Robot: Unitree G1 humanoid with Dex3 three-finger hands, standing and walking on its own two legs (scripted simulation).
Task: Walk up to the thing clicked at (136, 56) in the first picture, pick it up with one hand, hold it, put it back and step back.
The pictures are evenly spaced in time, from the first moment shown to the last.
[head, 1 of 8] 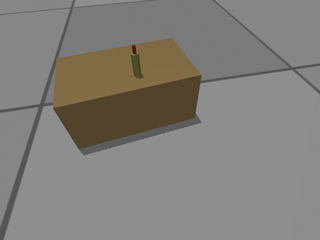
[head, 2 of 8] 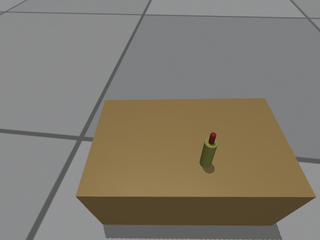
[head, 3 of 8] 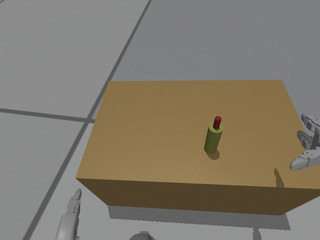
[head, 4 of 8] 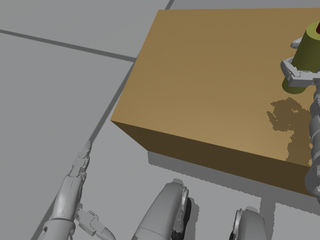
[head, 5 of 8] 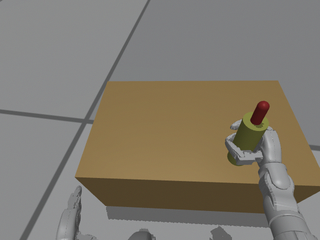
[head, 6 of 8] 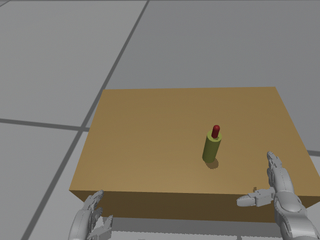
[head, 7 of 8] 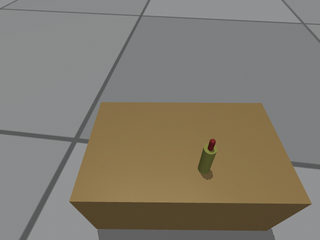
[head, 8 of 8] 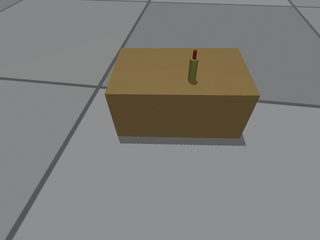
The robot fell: no
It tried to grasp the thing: yes
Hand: right
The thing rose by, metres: 0.28
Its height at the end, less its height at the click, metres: +0.00
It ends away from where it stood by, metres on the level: 0.01
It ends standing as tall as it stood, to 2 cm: yes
